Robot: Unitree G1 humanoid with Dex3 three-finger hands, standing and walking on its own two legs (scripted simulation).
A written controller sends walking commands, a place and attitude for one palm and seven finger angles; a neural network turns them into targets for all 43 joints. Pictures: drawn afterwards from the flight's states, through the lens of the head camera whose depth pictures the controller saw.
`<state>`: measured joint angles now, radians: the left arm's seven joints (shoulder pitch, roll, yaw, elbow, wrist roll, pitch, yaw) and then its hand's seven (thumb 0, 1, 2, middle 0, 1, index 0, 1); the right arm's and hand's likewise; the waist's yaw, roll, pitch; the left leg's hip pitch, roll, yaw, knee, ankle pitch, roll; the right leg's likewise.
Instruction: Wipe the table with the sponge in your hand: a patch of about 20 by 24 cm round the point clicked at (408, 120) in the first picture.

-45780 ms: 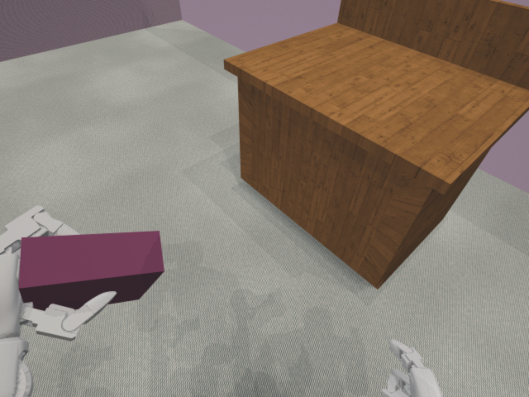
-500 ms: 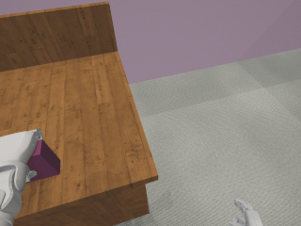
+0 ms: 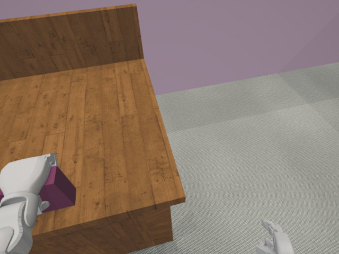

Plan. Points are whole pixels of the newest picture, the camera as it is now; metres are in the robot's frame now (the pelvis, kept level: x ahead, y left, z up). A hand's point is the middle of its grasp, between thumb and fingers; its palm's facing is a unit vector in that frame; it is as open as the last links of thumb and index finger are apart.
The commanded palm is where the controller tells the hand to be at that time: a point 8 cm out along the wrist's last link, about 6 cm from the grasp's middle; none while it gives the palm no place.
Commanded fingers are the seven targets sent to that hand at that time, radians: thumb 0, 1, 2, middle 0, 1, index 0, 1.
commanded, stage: lift the sponge slowly off the table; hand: left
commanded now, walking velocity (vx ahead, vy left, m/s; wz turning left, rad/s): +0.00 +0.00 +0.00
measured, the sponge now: (41, 196) +0.21 +0.37 -0.01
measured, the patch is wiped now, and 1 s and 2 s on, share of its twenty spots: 1.00 1.00 1.00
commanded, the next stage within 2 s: bring the sponge back beside the body in 1.88 s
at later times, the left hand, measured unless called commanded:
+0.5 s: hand (35, 186) +0.21 +0.34 +0.06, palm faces -0.04 -0.01 -1.00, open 9.1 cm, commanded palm +0.19 +0.34 +0.12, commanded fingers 0.00 0.10 1.30 -1.20 -1.60 -1.20 -1.60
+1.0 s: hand (27, 177) +0.21 +0.34 +0.09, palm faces -0.04 +0.00 -1.00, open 9.1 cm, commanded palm +0.19 +0.34 +0.16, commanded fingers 0.00 0.10 1.30 -1.20 -1.60 -1.20 -1.60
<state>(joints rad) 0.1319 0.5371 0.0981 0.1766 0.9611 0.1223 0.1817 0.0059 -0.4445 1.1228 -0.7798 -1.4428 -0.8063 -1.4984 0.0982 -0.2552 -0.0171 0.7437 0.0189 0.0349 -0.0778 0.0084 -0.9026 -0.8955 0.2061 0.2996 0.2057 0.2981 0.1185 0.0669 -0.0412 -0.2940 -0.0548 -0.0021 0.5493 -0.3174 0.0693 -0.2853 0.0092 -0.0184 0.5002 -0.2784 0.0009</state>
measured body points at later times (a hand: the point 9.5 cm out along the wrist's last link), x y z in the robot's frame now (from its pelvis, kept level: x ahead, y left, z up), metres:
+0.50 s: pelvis -0.01 -0.01 +0.01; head +0.00 -0.02 +0.46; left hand +0.20 +0.34 +0.11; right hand +0.21 -0.23 -0.10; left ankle -0.02 +0.07 -0.73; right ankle -0.01 -0.13 -0.73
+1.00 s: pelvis -0.01 -0.01 +0.01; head +0.00 -0.03 +0.46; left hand +0.21 +0.34 +0.14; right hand +0.21 -0.24 -0.10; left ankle -0.02 +0.07 -0.73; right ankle -0.01 -0.13 -0.73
